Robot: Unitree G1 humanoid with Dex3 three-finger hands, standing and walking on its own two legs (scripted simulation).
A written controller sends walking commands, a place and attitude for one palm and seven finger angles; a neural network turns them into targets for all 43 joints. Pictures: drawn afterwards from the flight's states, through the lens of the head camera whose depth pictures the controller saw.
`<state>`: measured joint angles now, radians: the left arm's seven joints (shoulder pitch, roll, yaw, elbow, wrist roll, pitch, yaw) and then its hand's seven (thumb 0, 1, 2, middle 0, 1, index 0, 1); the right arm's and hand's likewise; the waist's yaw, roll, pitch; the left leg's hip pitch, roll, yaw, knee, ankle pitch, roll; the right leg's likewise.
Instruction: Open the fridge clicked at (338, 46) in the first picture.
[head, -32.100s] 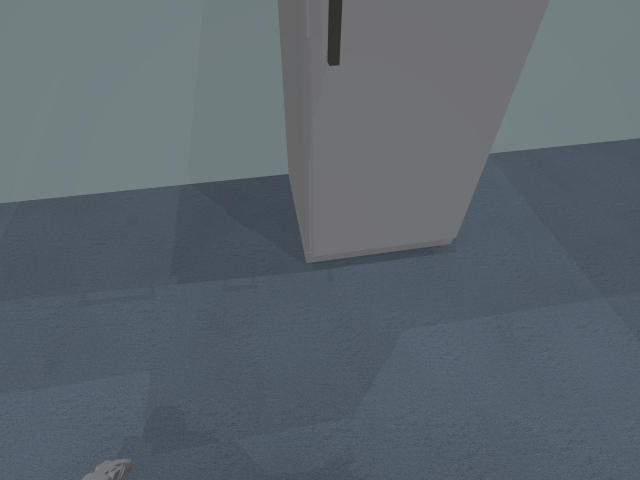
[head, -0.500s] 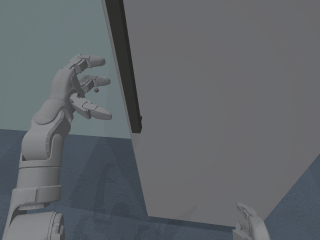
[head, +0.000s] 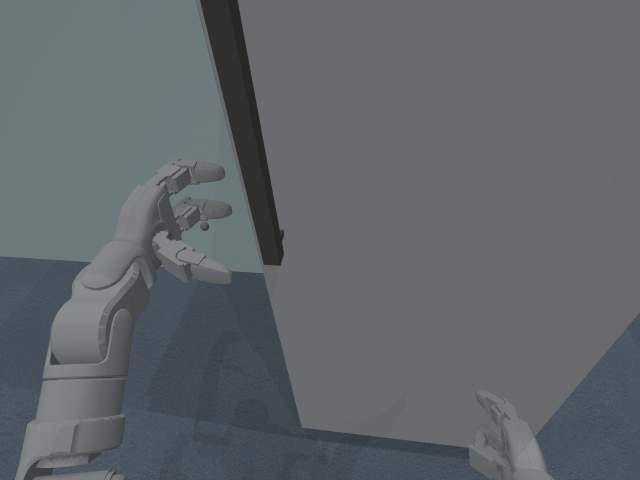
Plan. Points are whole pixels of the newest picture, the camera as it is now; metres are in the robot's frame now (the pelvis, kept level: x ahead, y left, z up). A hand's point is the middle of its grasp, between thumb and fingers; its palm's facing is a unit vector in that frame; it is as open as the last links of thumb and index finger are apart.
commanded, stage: move the hooked fingers beside the handle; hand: left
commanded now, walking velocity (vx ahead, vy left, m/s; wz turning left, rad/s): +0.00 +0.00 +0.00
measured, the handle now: (256, 145) +0.41 +0.10 +0.25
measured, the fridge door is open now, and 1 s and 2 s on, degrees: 0 0 0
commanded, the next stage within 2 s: none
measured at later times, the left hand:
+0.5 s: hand (193, 193) +0.33 +0.15 +0.25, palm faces -0.03 -1.00 -0.06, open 14.0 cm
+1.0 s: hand (188, 197) +0.35 +0.17 +0.23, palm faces +0.03 -1.00 -0.07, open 14.0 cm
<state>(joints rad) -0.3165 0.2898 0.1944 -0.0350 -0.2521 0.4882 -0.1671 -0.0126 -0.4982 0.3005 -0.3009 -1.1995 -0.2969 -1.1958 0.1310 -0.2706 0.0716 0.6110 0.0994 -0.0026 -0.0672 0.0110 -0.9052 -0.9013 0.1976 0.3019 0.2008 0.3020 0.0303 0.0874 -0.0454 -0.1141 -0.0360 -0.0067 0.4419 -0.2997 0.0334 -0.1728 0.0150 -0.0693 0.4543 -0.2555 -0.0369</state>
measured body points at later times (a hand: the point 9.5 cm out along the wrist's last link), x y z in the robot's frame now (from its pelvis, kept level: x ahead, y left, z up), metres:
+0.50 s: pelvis +0.00 +0.00 +0.00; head -0.03 -0.03 +0.45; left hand +0.33 +0.21 +0.25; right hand +0.18 -0.23 -0.09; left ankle -0.04 +0.10 -0.74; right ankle -0.01 -0.09 -0.74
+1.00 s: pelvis +0.00 +0.00 +0.00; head -0.03 -0.03 +0.45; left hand +0.34 +0.23 +0.23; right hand +0.20 -0.21 -0.08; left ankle -0.04 +0.10 -0.74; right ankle -0.01 -0.09 -0.74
